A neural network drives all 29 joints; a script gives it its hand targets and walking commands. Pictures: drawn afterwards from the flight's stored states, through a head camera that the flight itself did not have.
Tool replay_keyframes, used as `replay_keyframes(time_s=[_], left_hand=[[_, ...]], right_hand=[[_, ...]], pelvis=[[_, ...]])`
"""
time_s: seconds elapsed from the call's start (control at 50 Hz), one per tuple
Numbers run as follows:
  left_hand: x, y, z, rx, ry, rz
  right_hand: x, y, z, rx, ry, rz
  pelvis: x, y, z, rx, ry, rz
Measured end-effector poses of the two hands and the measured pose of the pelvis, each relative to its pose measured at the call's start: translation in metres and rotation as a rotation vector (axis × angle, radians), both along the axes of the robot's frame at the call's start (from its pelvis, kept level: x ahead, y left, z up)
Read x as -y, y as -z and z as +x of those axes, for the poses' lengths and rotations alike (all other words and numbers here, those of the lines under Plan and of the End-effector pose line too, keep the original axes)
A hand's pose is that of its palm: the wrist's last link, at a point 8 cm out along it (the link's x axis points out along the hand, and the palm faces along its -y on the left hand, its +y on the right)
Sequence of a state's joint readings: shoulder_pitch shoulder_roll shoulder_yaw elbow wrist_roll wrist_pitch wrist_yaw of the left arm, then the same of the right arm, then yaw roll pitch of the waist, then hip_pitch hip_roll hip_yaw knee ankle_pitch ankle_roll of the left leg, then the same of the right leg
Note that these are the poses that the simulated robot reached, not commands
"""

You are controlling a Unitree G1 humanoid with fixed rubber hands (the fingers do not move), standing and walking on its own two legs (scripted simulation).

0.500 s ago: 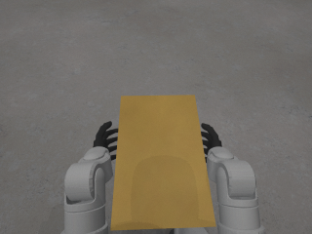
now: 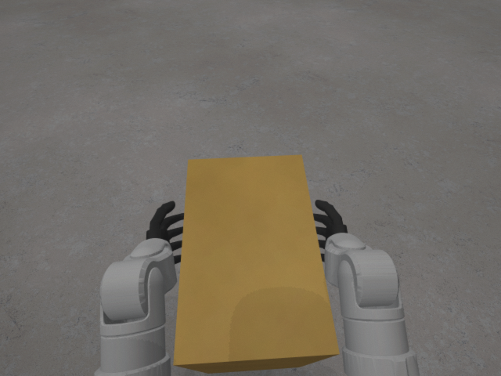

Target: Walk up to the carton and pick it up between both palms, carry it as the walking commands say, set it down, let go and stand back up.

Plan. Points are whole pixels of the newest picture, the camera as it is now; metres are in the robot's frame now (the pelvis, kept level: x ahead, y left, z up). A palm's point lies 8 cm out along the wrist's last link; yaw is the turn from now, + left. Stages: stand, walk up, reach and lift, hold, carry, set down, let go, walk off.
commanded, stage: carry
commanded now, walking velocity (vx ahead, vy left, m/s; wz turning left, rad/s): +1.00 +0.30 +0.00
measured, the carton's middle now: (250, 275) +0.29 +0.02 +0.01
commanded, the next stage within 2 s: none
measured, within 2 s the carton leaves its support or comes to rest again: neither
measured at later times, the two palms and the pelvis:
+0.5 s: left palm (134, 87) +0.69 +0.28 +0.11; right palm (245, 82) +0.72 +0.03 +0.11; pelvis +0.42 +0.12 +0.02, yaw +4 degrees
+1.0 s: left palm (126, 16) +1.15 +0.43 +0.10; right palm (203, 20) +1.15 +0.18 +0.09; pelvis +0.86 +0.30 +0.00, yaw +0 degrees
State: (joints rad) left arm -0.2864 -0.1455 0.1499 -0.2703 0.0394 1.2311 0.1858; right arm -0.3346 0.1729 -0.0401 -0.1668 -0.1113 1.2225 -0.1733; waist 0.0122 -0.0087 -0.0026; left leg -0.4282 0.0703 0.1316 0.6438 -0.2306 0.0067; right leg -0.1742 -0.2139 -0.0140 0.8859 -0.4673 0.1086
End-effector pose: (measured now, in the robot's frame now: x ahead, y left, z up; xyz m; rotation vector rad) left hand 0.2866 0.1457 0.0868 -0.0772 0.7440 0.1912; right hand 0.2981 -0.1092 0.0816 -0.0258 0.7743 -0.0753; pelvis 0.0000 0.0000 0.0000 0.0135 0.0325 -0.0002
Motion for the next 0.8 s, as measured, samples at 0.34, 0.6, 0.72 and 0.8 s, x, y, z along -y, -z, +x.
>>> replay_keyframes(time_s=[0.34, 0.6, 0.72, 0.8], left_hand=[[-0.063, -0.014, 0.293, 0.033, 0.041, 0.063], [-0.182, -0.021, 0.502, 0.065, -0.067, 0.002], [-0.217, 0.003, 0.612, -0.049, 0.031, -0.013], [-0.229, 0.005, 0.676, -0.075, 0.073, -0.028]], right_hand=[[-0.063, -0.002, 0.286, 0.026, 0.029, 0.042], [-0.183, -0.021, 0.517, 0.065, -0.054, -0.001], [-0.217, 0.003, 0.601, -0.049, 0.035, -0.022], [-0.229, 0.0, 0.654, -0.077, 0.081, -0.036]], pelvis=[[-0.071, -0.006, 0.29, 0.004, -0.066, -0.041], [-0.168, -0.004, 0.516, 0.02, -0.042, 0.005], [-0.229, -0.008, 0.61, 0.004, 0.015, -0.015], [-0.253, -0.019, 0.668, -0.013, 0.027, -0.015]])
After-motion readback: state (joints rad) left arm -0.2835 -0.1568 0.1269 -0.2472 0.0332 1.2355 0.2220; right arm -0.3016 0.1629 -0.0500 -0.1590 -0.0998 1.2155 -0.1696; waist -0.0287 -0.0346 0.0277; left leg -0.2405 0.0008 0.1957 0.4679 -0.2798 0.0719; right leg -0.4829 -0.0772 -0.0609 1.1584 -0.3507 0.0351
